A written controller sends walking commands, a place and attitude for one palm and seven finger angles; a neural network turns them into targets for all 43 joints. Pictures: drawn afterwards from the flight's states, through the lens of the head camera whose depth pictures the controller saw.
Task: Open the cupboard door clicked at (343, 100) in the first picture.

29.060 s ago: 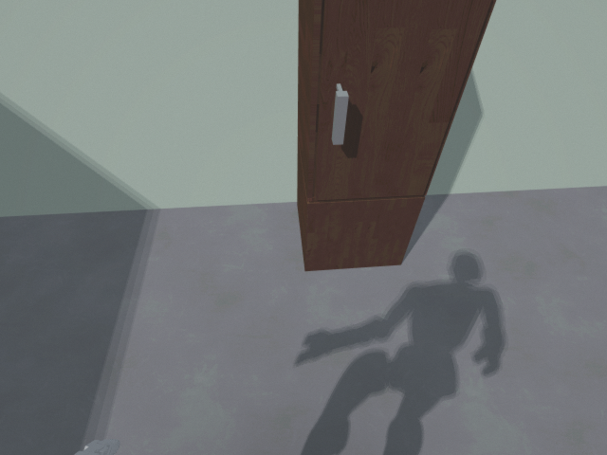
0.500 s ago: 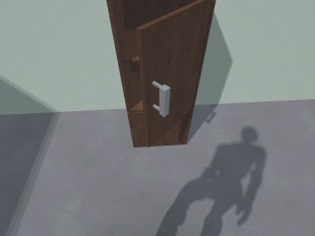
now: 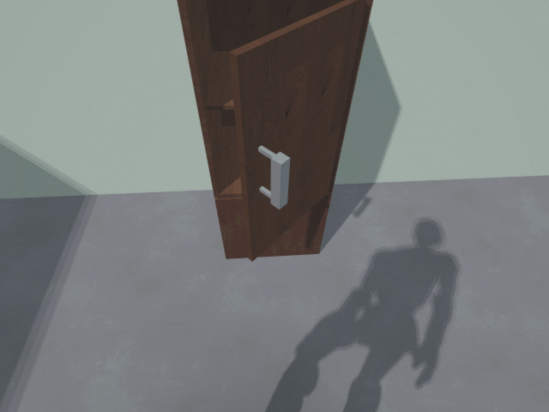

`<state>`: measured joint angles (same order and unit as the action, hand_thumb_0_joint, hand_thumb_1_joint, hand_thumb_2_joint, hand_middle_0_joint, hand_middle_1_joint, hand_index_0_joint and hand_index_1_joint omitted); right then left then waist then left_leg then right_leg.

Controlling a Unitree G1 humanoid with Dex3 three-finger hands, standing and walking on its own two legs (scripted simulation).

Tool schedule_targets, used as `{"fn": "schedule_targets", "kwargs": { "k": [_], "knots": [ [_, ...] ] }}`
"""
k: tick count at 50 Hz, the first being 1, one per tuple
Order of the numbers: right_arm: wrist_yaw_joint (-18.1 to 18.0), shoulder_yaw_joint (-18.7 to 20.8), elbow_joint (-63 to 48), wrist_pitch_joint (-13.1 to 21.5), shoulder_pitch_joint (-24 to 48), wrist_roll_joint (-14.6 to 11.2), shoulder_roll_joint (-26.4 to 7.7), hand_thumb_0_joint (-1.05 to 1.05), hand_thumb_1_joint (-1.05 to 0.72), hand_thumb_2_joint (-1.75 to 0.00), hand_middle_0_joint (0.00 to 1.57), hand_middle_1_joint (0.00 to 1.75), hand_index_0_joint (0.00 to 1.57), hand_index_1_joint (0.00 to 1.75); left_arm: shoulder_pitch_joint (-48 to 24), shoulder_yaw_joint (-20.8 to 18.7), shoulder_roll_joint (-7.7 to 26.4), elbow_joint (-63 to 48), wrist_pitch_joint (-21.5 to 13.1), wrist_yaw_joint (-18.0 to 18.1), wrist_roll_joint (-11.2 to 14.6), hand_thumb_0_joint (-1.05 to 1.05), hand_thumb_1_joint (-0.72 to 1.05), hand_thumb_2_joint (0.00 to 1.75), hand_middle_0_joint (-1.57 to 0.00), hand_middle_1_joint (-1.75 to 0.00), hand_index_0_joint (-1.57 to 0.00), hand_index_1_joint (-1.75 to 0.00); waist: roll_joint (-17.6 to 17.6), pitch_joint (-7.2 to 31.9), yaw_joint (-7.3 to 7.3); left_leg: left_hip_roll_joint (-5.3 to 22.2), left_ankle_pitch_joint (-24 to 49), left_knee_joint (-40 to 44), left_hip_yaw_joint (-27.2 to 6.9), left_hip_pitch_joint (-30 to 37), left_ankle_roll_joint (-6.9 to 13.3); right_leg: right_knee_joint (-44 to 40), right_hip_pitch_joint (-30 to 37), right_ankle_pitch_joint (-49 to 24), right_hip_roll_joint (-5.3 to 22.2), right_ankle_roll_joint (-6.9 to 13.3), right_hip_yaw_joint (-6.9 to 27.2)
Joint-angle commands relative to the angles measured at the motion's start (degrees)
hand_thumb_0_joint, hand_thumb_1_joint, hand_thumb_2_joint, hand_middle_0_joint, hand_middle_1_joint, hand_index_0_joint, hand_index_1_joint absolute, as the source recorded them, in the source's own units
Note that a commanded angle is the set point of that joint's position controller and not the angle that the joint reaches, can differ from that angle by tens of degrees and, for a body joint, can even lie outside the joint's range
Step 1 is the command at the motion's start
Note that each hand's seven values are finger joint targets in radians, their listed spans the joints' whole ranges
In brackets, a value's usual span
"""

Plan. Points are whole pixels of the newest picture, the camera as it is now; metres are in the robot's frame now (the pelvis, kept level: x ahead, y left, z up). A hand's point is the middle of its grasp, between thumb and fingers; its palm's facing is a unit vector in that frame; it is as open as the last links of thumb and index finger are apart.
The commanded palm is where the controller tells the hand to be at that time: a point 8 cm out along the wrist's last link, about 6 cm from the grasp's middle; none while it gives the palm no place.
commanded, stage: look to check the result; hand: left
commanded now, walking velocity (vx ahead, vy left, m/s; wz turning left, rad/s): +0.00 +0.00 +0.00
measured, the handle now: (271, 177) +0.57 +0.04 -0.02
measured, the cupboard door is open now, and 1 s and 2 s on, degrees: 44 44 44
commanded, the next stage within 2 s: walk to a spot facing it in 0.46 s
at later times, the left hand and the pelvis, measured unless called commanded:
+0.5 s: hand out of the picture +0.00 +0.15 -0.18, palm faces +0.03 -0.98 -0.18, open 7.4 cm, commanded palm none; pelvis +0.02 -0.01 +0.00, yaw +0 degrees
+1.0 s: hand out of the picture +0.07 +0.18 -0.18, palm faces -0.12 -0.96 -0.24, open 7.4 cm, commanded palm none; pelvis +0.01 -0.01 -0.01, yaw -10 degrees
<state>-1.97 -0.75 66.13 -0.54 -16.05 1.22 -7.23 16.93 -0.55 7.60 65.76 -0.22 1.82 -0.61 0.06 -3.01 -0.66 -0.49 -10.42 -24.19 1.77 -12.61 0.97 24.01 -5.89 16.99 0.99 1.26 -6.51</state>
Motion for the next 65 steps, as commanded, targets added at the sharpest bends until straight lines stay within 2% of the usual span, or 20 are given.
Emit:
{"fn": "schedule_targets", "kwargs": {
  "k": [1, 29, 35, 41, 43, 44, 45, 46, 47, 49, 52, 54, 55, 56, 57, 58, 59, 61, 64, 65],
  "knots": [
    [-0.4, 0.9, -0.9, 0.7, -3.0, 0.0, -5.2, 0.0, -0.9, -0.9, 0.2, 0.3, 0.2, 0.3, 4.9, -1.0, 5.2, -0.5, -0.6, 0.4, 0.2, 0.0, 0.9, 0.9, -0.2, -0.3, -0.2, -0.3, 0.0, -1.4, 0.42, 5.6, 8.9, 3.3, -5.4, 1.8, 1.1, -5.9, -3.6, -7.4, 6.0, 1.1, 5.7],
    [-0.6, 0.9, -0.6, 0.9, -1.2, -0.1, -6.4, 0.0, -0.9, -0.9, 0.2, 0.3, 0.2, 0.3, 4.5, -1.0, 6.2, -0.8, -0.9, 0.5, 0.3, 0.0, 0.9, 0.9, -0.2, -0.3, -0.2, -0.3, 0.0, -1.0, 0.54, 5.6, 12.7, 2.9, -4.6, 3.6, 0.8, -6.7, -0.6, -15.3, 6.5, 0.8, 5.4],
    [-1.5, 2.9, -2.2, -0.4, -1.3, 0.0, -8.0, 0.0, -0.9, -0.9, 0.2, 0.3, 0.2, 0.3, 3.1, -3.5, 8.6, -3.6, 0.9, 0.2, -0.3, 0.0, 0.9, 0.9, -0.2, -0.3, -0.2, -0.3, 1.5, -0.9, 0.37, 7.1, 9.5, -2.9, 0.0, 1.1, 0.0, -2.3, -2.2, -22.1, 6.8, 2.3, 9.0],
    [-1.7, 4.3, -6.1, -0.6, 0.2, -0.1, -8.6, 0.0, -0.9, -0.9, 0.2, 0.3, 0.2, 0.3, 0.4, -5.3, 10.5, -7.1, 2.0, -0.6, -0.5, 0.0, 0.9, 0.9, -0.2, -0.3, -0.2, -0.3, 2.3, 0.2, 0.13, 7.3, 4.7, -7.6, 2.5, 0.2, -0.9, 0.8, -6.1, -21.7, 7.4, 4.5, 14.0],
    [-1.8, 4.7, -7.0, -0.4, -0.1, 0.1, -9.7, 0.0, -0.9, -0.9, 0.2, 0.3, 0.2, 0.3, -0.8, -5.5, 10.1, -8.3, 2.2, -0.9, -0.5, 0.0, 0.9, 0.9, -0.2, -0.3, -0.2, -0.3, -1.8, 0.8, -0.28, 10.1, 6.6, -4.3, 0.1, 3.5, 0.3, 4.2, -9.9, -19.1, 4.5, 3.1, 12.5],
    [-2.0, 5.0, -7.3, -0.3, -0.9, 0.3, -11.3, 0.0, -0.9, -0.9, 0.2, 0.3, 0.2, 0.3, -1.5, -5.4, 9.3, -9.2, 2.3, -1.1, -0.4, 0.0, 0.9, 0.9, -0.2, -0.3, -0.2, -0.3, -6.4, 0.8, -0.65, 13.6, 8.7, -1.2, -3.8, 5.8, 2.3, 8.7, -13.7, -15.2, 1.6, 1.7, 10.5],
    [-2.1, 5.4, -7.2, -0.1, -2.3, 0.5, -13.0, 0.0, -0.9, -0.9, 0.2, 0.3, 0.2, 0.3, -2.5, -5.3, 8.2, -10.1, 2.4, -1.4, -0.4, 0.0, 0.9, 0.9, -0.2, -0.3, -0.2, -0.3, -12.1, 1.3, -1.03, 19.2, 10.7, 3.2, -8.9, 6.9, 5.8, 17.1, -17.0, -4.4, -1.0, 0.5, 7.1],
    [-2.1, 5.6, -7.4, 0.3, -3.8, 0.7, -13.9, 0.0, -0.9, -0.9, 0.2, 0.3, 0.2, 0.3, -4.8, -5.2, 7.8, -11.6, 2.7, -1.6, -0.5, 0.0, 0.9, 0.9, -0.2, -0.3, -0.2, -0.3, -15.4, 1.3, -1.73, 24.5, 13.4, 7.3, -12.5, 7.3, 9.6, 28.2, -20.6, 13.6, -1.9, -0.3, 5.8],
    [-2.1, 5.3, -8.0, 0.3, -3.5, 0.8, -14.0, 0.0, -0.9, -0.9, 0.2, 0.3, 0.2, 0.3, -5.7, -5.3, 7.7, -12.3, 3.0, -1.9, -0.6, 0.0, 0.9, 0.9, -0.2, -0.3, -0.2, -0.3, -12.2, 1.7, -1.24, 26.3, 10.5, 7.8, -12.9, 6.8, 11.2, 34.1, -21.5, 16.9, -0.1, -0.3, 7.9],
    [-1.8, 5.4, -10.2, 0.7, 1.1, 1.1, -14.9, 0.0, -0.9, -0.9, 0.2, 0.3, 0.2, 0.3, -6.1, -5.4, 7.0, -13.0, 2.9, -2.6, -0.7, 0.0, 0.9, 0.9, -0.2, -0.3, -0.2, -0.3, -8.0, 1.9, 0.82, 24.8, 11.0, 6.9, -8.0, 4.5, 9.8, 33.4, -20.9, 14.3, 1.7, -0.5, 8.6],
    [-1.3, 5.6, -11.8, 0.5, 4.0, 1.2, -15.7, 0.0, -0.9, -0.9, 0.2, 0.3, 0.2, 0.3, -4.3, -5.1, 6.8, -13.2, 2.7, -3.2, -0.6, 0.0, 0.9, 0.9, -0.2, -0.3, -0.2, -0.3, -8.9, 3.2, 1.83, 21.9, 12.5, 2.8, -0.2, 2.3, 6.4, 22.5, -13.6, 11.5, 1.4, -0.9, 4.5],
    [-0.8, 6.0, -12.7, 0.0, 5.6, 0.9, -16.2, 0.0, -0.9, -0.9, 0.2, 0.3, 0.2, 0.3, -0.6, -5.5, 8.2, -12.5, 2.5, -3.2, -0.7, 0.0, 0.9, 0.9, -0.2, -0.3, -0.2, -0.3, -6.2, 3.6, 3.86, 19.4, 7.6, -3.6, 3.6, -1.6, 3.3, 11.4, -6.4, 1.5, 0.1, -0.9, 2.6],
    [-0.5, 6.1, -13.6, -0.3, 6.8, 0.3, -15.4, 0.0, -0.9, -0.9, 0.2, 0.3, 0.2, 0.3, 2.0, -6.1, 11.2, -11.8, 2.1, -2.9, -1.0, 0.0, 0.9, 0.9, -0.2, -0.3, -0.2, -0.3, 1.2, 3.1, 5.44, 15.4, -0.4, -11.6, 7.0, -6.3, 0.2, 2.7, -1.8, -6.7, 1.4, -0.4, 5.1],
    [0.1, 5.5, -15.7, -0.8, 6.6, -0.2, -10.9, 0.0, -0.9, -0.9, 0.2, 0.3, 0.2, 0.3, 2.2, -7.3, 18.0, -12.1, 1.3, -2.1, -1.6, 0.0, 0.9, 0.9, -0.2, -0.3, -0.2, -0.3, 21.1, 2.4, 5.33, 6.1, -20.0, -26.1, 11.2, -18.3, -4.0, -7.0, 2.3, -16.7, 15.3, 4.9, 27.3],
    [0.3, 5.4, -17.8, -1.2, 9.4, -0.1, -11.6, 0.0, -0.9, -0.9, 0.2, 0.3, 0.2, 0.3, 3.8, -7.6, 20.8, -12.7, 1.3, -1.5, -0.8, 0.0, 0.9, 0.9, -0.2, -0.3, -0.2, -0.3, 18.6, 2.8, 7.39, 4.2, -26.8, -37.0, 4.2, -19.9, -4.0, -7.4, -1.0, -24.0, 21.7, 11.1, 34.7],
    [0.2, 5.6, -17.9, -1.1, 11.6, -0.4, -10.9, 0.0, -0.9, -0.9, 0.2, 0.3, 0.2, 0.3, 2.1, -7.7, 20.0, -13.0, 1.3, -0.9, -1.2, 0.0, 0.9, 0.9, -0.2, -0.3, -0.2, -0.3, 12.7, 1.6, 6.03, 4.8, -24.6, -41.9, -0.3, -22.3, -3.5, -4.7, -1.3, -25.0, 18.8, 13.4, 34.1],
    [0.1, 5.6, -17.6, -0.9, 11.7, -0.4, -10.7, 0.0, -0.9, -0.9, 0.2, 0.3, 0.2, 0.3, -0.9, -7.3, 18.3, -13.8, 1.3, -0.6, -1.2, 0.0, 0.9, 0.9, -0.2, -0.3, -0.2, -0.3, 12.9, 1.2, 4.43, 5.4, -21.6, -43.5, -2.0, -24.0, -3.7, -2.6, -0.9, -26.4, 16.5, 12.9, 32.0],
    [0.2, 5.3, -17.0, -0.9, 10.5, -0.4, -10.3, 0.0, -0.9, -0.9, 0.2, 0.3, 0.2, 0.3, -3.7, -6.6, 16.2, -15.3, 1.1, -0.4, -1.1, 0.0, 0.9, 0.9, -0.2, -0.3, -0.2, -0.3, 9.3, 4.2, 2.63, 5.1, -17.0, -41.9, -2.1, -20.5, -4.3, -0.8, -1.1, -29.2, 13.2, 11.1, 27.0],
    [0.3, 4.9, -17.3, -1.0, 10.3, -0.7, -9.1, 0.0, -0.9, -0.9, 0.2, 0.3, 0.2, 0.3, -3.0, -6.6, 16.7, -15.6, 1.0, -0.5, -1.2, 0.0, 0.9, 0.9, -0.2, -0.3, -0.2, -0.3, 5.5, 6.3, 2.64, 3.2, -15.5, -34.0, -1.0, -16.3, -4.6, -0.5, -0.2, -30.7, 11.4, 10.6, 26.4],
    [0.3, 4.9, -17.6, -1.0, 10.4, -0.8, -9.2, 0.0, -0.9, -0.9, 0.2, 0.3, 0.2, 0.3, -2.9, -6.7, 17.0, -15.7, 1.1, -0.6, -1.2, 0.0, 0.9, 0.9, -0.2, -0.3, -0.2, -0.3, 6.5, 6.0, 2.54, 2.9, -15.3, -32.2, -1.0, -15.8, -4.5, -0.8, -0.6, -29.9, 11.1, 10.6, 26.9]
  ]
}}
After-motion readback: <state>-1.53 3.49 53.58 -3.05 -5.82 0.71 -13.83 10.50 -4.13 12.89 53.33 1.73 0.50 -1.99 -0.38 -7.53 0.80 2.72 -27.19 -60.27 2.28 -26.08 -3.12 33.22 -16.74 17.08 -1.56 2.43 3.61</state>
